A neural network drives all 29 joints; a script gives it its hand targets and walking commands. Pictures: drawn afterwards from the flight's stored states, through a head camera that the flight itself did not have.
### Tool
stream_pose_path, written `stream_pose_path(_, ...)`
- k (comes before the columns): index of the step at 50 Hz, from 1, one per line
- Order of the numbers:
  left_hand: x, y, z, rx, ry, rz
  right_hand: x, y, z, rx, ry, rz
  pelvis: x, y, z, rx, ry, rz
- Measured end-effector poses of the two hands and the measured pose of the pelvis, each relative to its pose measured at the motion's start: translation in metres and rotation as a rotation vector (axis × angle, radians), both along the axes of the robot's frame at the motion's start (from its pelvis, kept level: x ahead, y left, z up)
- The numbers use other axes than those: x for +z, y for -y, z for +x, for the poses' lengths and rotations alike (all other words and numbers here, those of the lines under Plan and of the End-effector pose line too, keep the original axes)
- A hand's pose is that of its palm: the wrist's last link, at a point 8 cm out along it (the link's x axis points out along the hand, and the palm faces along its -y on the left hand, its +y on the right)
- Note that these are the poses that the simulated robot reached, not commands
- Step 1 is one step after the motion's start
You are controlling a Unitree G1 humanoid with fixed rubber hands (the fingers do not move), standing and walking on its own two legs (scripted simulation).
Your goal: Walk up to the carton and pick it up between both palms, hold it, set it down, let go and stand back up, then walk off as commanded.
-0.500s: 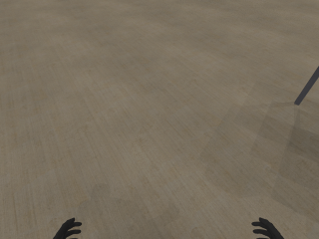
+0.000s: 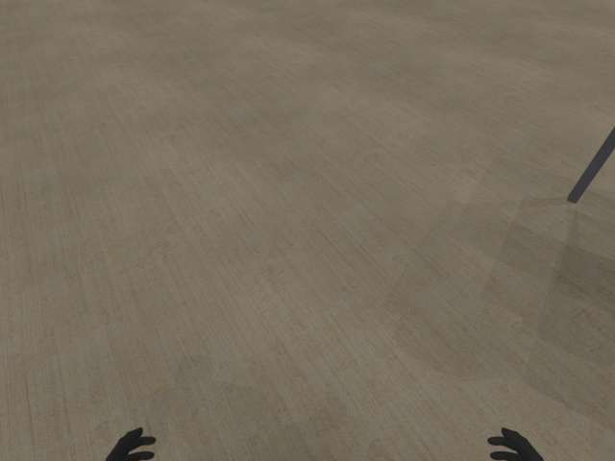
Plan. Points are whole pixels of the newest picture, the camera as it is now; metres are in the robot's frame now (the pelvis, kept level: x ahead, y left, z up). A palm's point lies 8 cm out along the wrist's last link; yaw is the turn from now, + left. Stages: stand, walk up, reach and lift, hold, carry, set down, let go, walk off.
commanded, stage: walk up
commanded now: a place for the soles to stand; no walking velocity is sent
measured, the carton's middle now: out of the picture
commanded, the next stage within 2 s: none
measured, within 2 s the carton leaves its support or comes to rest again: neither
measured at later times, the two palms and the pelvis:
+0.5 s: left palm (213, 435) +0.19 +0.15 -0.08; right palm out of the picture +0.03 -0.50 -0.07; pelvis +0.01 -0.15 +0.00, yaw -14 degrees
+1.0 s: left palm (279, 384) +0.26 +0.07 -0.10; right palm out of the picture +0.00 -0.55 -0.03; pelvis +0.05 -0.19 +0.00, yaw -21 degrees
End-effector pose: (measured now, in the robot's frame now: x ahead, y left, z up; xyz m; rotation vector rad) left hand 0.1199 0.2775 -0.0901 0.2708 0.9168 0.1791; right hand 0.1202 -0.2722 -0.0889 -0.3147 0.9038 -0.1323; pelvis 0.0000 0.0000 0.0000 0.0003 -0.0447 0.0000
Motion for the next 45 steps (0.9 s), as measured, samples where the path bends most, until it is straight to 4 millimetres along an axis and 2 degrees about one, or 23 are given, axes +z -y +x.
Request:
stream_pose_path(2,-0.001,-0.001,-0.001,-0.008,-0.022,-0.015,0.002,0.007,-0.004,-0.004,0.010,-0.019,0.000,0.001,0.000,-0.004,0.001,0.002)
stream_pose_path(4,-0.001,-0.003,0.001,-0.021,-0.055,-0.015,0.005,0.023,-0.013,-0.024,0.011,-0.055,0.000,0.005,-0.001,-0.023,-0.002,0.001)
stream_pose_path(8,0.002,-0.002,0.010,-0.049,-0.083,-0.005,0.018,0.067,-0.038,-0.079,-0.020,-0.143,0.001,0.022,0.000,-0.059,-0.011,-0.008)
stream_pose_path(11,0.002,0.008,0.018,-0.063,-0.092,0.005,0.025,0.103,-0.054,-0.112,-0.042,-0.196,0.000,0.041,0.002,-0.081,-0.020,-0.001)
stream_pose_path(15,0.001,0.042,0.035,-0.113,-0.111,0.022,0.025,0.154,-0.069,-0.158,-0.051,-0.227,-0.005,0.074,0.003,-0.136,-0.038,0.025)
stream_pose_path(19,0.001,0.088,0.052,-0.189,-0.112,0.054,0.009,0.199,-0.081,-0.217,-0.058,-0.218,-0.014,0.110,0.003,-0.198,-0.029,0.035)
stream_pose_path(25,0.013,0.128,0.066,-0.223,-0.133,0.077,0.017,0.232,-0.088,-0.261,-0.089,-0.199,0.000,0.146,0.010,-0.237,-0.049,0.035)
stream_pose_path(32,-0.002,0.164,0.089,-0.274,-0.151,0.047,0.030,0.260,-0.093,-0.309,-0.109,-0.240,0.000,0.171,0.022,-0.284,-0.056,-0.006)
stream_pose_path(40,-0.021,0.175,0.105,-0.301,-0.173,0.009,0.041,0.265,-0.088,-0.327,-0.106,-0.292,-0.005,0.173,0.035,-0.308,-0.074,-0.039)
stream_pose_path(45,-0.019,0.189,0.123,-0.337,-0.155,-0.011,0.052,0.264,-0.106,-0.366,-0.106,-0.310,0.001,0.177,0.044,-0.334,-0.042,-0.040)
